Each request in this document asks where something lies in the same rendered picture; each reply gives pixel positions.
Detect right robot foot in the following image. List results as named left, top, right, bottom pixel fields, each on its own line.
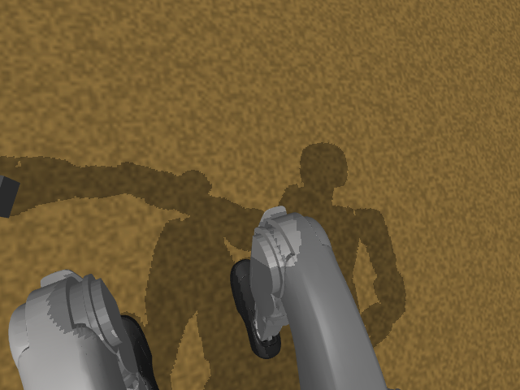
left=230, top=259, right=281, bottom=359

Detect left robot foot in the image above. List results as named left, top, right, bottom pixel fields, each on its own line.
left=120, top=315, right=159, bottom=390

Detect cube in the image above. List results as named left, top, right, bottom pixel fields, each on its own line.
left=0, top=175, right=20, bottom=218

